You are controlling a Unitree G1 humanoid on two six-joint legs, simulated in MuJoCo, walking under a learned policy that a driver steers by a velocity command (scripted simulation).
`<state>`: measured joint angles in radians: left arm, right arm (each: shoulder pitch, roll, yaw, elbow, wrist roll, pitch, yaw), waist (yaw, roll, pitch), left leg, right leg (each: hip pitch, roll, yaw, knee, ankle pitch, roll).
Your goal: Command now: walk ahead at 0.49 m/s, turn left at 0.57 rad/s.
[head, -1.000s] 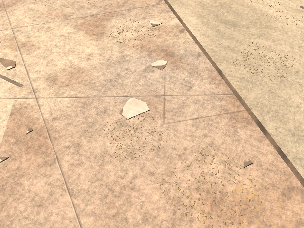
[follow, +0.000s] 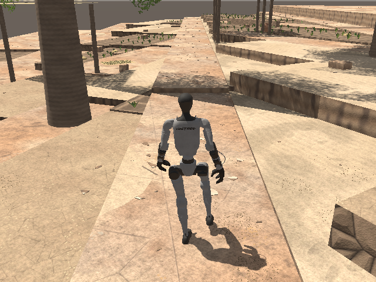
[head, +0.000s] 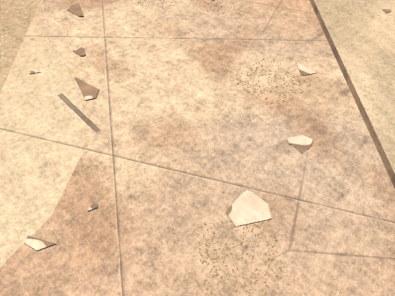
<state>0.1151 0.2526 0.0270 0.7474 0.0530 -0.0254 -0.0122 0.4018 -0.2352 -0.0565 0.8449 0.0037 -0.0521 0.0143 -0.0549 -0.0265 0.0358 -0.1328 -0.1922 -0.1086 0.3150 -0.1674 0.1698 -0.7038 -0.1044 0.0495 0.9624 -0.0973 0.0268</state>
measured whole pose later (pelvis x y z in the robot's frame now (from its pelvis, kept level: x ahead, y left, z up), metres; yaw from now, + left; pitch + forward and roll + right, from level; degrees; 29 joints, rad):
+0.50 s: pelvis +0.31 -0.02 +0.00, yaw +12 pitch +1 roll -1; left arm 0.30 0.25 0.04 0.84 0.02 -0.08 -0.01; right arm 0.31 -0.26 -0.04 0.86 -0.04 -0.05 0.02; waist -0.02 0.03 0.03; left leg -0.45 -0.05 -0.08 1.15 -0.32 0.06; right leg -0.23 0.09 -0.04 0.39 -0.18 -0.09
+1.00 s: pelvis +0.56 +0.08 +0.00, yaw +9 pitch +0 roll +0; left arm 0.37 0.23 0.04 0.93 0.02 -0.04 -0.01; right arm 0.21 -0.22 -0.03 0.88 -0.02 -0.08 0.00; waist 0.03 -0.04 0.03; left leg -0.22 -0.05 0.11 0.39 -0.18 0.09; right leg -0.43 -0.03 0.01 1.11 -0.33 -0.07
